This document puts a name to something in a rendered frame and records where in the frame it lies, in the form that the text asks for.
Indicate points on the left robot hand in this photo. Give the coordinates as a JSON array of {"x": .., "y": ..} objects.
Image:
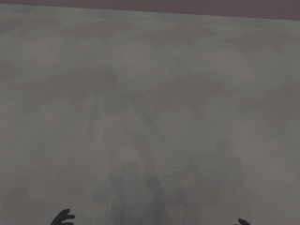
[{"x": 63, "y": 216}]

